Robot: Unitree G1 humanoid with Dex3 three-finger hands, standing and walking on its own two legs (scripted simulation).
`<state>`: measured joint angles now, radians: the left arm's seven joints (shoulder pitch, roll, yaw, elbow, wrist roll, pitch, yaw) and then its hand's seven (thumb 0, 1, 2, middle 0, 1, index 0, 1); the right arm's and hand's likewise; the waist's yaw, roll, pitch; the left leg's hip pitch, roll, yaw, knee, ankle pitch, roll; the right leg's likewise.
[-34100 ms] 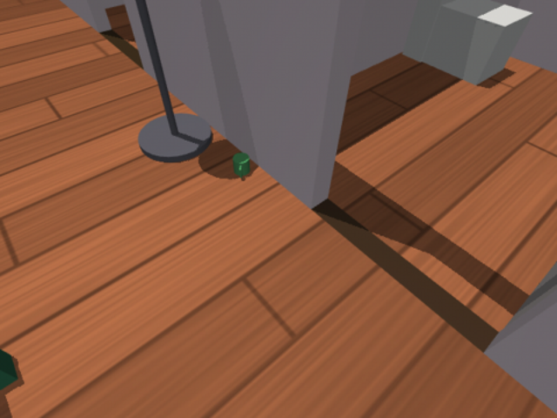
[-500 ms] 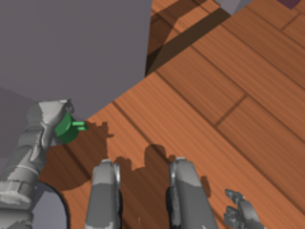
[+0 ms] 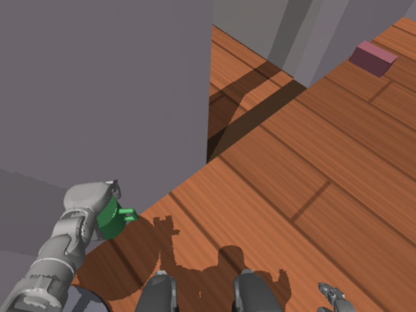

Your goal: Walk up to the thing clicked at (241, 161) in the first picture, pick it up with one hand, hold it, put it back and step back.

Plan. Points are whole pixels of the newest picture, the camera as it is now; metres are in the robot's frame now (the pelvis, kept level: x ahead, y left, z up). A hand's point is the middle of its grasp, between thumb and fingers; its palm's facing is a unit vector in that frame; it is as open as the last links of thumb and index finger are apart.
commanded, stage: lift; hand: left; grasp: from above
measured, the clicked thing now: (110, 215) +0.34 +0.22 -0.11
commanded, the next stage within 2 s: hold in 0.32 s
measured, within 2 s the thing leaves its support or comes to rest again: neither
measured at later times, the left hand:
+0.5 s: hand (91, 191) +0.35 +0.22 +0.00, palm faces -0.44 -0.07 -0.89, open 11.1 cm
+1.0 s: hand (86, 180) +0.36 +0.22 +0.04, palm faces -0.44 -0.05 -0.89, open 11.1 cm
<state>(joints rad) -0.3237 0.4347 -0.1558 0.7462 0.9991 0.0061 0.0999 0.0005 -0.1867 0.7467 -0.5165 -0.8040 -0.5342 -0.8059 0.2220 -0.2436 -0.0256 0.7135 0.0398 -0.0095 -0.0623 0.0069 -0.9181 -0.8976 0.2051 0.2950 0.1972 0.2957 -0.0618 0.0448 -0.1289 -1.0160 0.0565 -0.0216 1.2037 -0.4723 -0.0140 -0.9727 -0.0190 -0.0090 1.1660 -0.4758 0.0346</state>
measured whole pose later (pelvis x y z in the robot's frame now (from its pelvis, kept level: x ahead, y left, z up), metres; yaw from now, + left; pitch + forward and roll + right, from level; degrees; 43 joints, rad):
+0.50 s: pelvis +0.04 +0.00 +0.07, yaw +0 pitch +9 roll -1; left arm -0.32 0.38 -0.19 0.81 1.00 0.03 0.12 0.00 -0.18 0.75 -0.51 -0.81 -0.53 -0.81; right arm 0.25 -0.24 -0.05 0.74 0.04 0.00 -0.04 0.01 -0.91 -0.89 0.20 0.29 0.20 0.30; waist -0.05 0.04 -0.07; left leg -0.60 0.05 0.02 0.80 -0.36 -0.01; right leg -0.57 -0.03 0.01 0.78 -0.36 0.04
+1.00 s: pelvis +0.05 +0.00 +0.09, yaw -1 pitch +5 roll +0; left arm -0.28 0.39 -0.20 0.71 1.01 0.02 0.02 0.00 -0.18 0.74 -0.51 -0.81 -0.53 -0.81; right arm 0.23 -0.25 -0.05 0.70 0.05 0.05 -0.04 0.01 -0.91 -0.89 0.20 0.29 0.20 0.30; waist -0.02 0.04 -0.05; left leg -0.43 0.04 0.04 0.65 -0.32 -0.01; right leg -0.41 -0.03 0.02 0.64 -0.32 0.04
